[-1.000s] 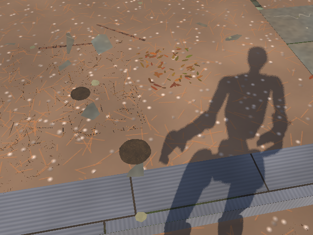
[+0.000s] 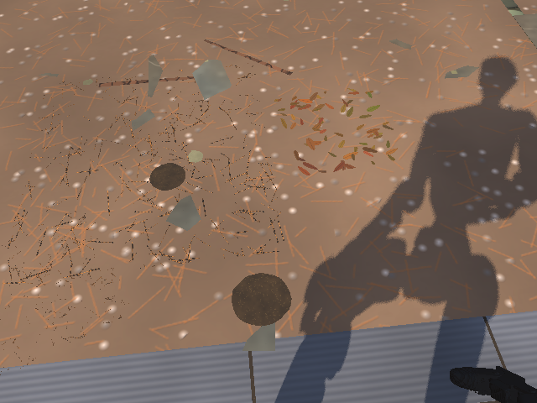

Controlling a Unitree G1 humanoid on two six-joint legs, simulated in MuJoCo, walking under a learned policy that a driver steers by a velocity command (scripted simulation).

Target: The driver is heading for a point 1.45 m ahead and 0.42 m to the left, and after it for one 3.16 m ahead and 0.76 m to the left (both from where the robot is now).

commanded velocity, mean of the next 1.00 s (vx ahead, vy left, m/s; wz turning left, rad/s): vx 0.49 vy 0.00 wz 0.01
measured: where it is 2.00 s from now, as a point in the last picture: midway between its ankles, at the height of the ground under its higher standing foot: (256, 169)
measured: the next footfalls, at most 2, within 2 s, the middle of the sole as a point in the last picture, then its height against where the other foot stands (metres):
left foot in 0.08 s outside the picture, level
right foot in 0.60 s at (350, 364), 0.10 m higher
